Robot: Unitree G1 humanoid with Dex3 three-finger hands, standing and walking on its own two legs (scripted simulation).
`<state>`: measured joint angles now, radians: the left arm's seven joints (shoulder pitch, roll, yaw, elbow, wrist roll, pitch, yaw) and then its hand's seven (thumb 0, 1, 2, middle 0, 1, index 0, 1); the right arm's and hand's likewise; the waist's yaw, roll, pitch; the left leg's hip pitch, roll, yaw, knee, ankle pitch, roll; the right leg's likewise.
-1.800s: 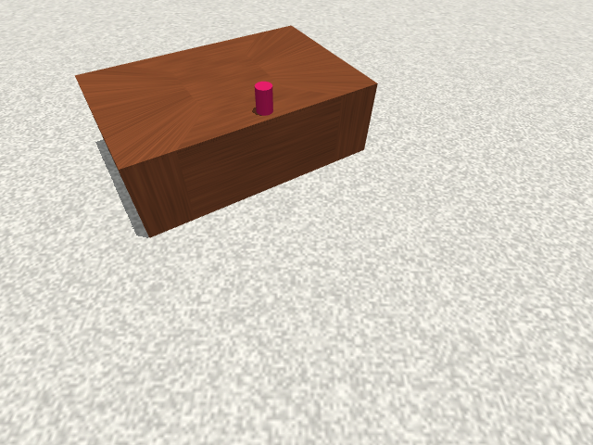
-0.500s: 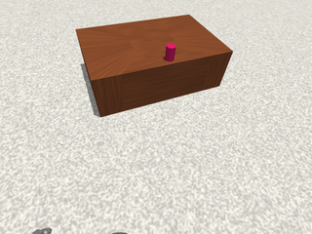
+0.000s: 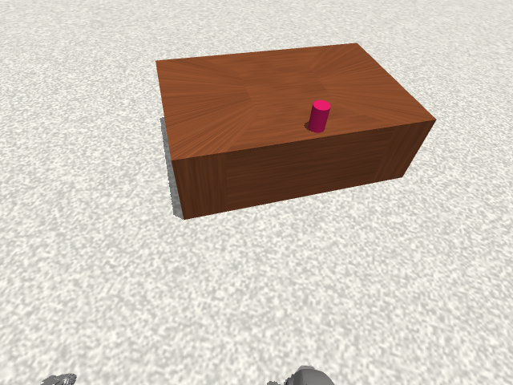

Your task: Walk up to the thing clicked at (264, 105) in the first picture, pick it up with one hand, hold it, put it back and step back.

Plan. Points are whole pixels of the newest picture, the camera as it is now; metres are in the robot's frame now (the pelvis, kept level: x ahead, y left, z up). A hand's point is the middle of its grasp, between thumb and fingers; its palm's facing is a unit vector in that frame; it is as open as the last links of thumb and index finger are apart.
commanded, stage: walk up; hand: right
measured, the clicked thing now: (318, 116) +1.15 -0.29 -0.32
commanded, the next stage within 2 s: none
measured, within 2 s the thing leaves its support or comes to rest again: neither
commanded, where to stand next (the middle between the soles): +0.75 -0.22 m, yaw +12 degrees
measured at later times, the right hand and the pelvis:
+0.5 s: hand (406, 261) +0.38 -0.33 -0.13, palm faces -0.19 +0.87 -0.46, open 7.4 cm; pelvis +0.24 -0.07 -0.02, yaw +7 degrees
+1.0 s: hand (433, 214) +0.53 -0.46 -0.15, palm faces -0.17 +0.89 -0.42, open 7.4 cm; pelvis +0.43 -0.18 -0.01, yaw +8 degrees
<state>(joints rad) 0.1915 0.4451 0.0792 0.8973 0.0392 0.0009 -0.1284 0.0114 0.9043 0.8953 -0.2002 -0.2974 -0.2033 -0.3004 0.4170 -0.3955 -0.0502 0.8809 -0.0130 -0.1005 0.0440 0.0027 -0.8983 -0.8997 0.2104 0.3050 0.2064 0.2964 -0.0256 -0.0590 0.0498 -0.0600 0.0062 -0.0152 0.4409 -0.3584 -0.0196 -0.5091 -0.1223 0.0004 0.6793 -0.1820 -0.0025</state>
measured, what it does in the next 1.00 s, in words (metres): walks ahead: right foot, then left foot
